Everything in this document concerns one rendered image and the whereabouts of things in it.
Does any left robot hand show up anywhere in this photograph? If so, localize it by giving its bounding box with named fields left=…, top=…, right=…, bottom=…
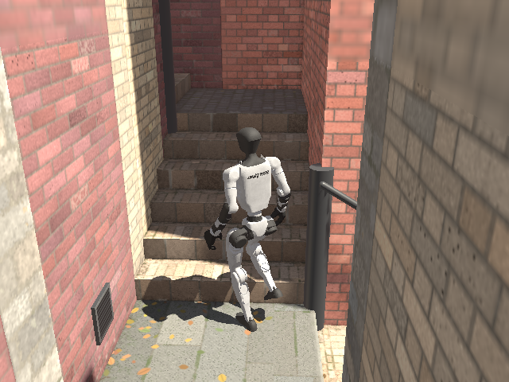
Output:
left=204, top=230, right=222, bottom=250

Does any right robot upper arm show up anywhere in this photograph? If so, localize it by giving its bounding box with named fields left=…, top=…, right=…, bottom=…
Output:
left=265, top=157, right=290, bottom=197

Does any right robot shin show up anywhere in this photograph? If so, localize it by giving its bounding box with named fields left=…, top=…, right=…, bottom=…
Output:
left=251, top=243, right=277, bottom=292

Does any robot left forearm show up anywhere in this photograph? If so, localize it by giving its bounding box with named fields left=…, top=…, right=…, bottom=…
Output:
left=210, top=203, right=231, bottom=236

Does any right robot foot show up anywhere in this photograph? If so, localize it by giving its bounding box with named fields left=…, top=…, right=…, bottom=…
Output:
left=264, top=287, right=283, bottom=300

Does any right robot hand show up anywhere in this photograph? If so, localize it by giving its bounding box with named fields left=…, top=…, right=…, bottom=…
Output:
left=270, top=207, right=286, bottom=226

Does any left robot upper arm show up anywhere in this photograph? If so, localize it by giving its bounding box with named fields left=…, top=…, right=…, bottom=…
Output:
left=223, top=166, right=239, bottom=214

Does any robot right forearm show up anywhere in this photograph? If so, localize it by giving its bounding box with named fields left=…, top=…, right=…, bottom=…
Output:
left=277, top=191, right=291, bottom=212

